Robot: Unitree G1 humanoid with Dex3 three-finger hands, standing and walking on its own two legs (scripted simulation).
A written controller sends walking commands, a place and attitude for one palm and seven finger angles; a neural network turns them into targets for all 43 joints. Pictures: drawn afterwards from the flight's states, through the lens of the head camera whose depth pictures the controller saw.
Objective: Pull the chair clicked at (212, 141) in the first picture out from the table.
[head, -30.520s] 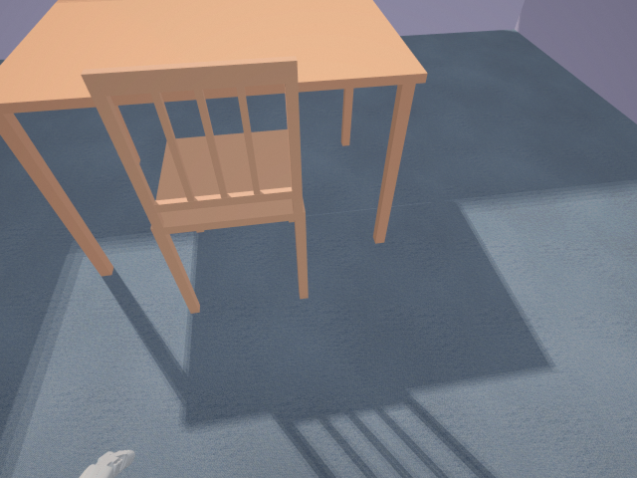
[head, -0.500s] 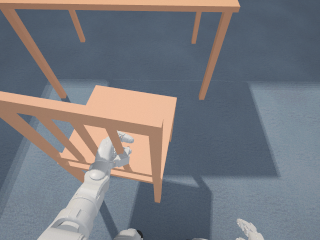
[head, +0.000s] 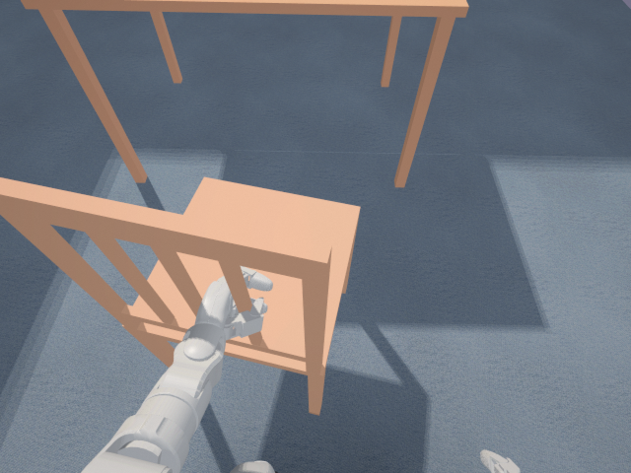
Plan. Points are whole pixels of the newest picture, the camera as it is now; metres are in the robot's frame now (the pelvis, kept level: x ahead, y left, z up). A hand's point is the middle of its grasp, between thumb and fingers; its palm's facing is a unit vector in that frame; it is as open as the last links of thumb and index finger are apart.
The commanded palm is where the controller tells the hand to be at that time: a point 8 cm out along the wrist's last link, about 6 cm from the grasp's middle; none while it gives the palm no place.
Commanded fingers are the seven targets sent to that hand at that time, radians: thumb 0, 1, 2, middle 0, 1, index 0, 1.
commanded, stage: stop walking, hand still on the chair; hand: left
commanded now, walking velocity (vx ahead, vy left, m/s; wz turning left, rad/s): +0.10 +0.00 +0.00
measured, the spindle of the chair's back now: (190, 294) +0.36 +0.22 -0.07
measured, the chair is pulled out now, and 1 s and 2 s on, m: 0.64 0.71 0.71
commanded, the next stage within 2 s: open the thumb and straighten the fingers in 1.04 s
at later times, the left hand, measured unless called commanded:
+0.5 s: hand (251, 368) +0.25 +0.11 -0.06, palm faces -0.13 -0.98 -0.13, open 5.0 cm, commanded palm +0.24 +0.16 -0.05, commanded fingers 0.00 0.90 0.90 -0.50 -1.45 -0.50 -1.45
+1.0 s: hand (253, 365) +0.25 +0.10 -0.06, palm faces -0.02 -0.99 -0.13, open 5.1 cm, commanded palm +0.24 +0.16 -0.05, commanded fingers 0.00 0.90 0.90 -0.50 -1.45 -0.50 -1.45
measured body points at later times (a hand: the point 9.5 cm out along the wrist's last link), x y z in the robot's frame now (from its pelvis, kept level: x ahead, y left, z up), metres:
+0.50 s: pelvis -0.02 +0.02 +0.00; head -0.02 +0.02 +0.45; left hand +0.25 +0.16 -0.05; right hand +0.07 -0.23 -0.11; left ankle +0.02 +0.13 -0.73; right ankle +0.00 -0.14 -0.73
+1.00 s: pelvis +0.00 -0.02 +0.01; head +0.01 -0.02 +0.46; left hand +0.25 +0.16 -0.05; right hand +0.13 -0.28 -0.10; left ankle +0.02 +0.13 -0.73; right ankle +0.00 -0.14 -0.73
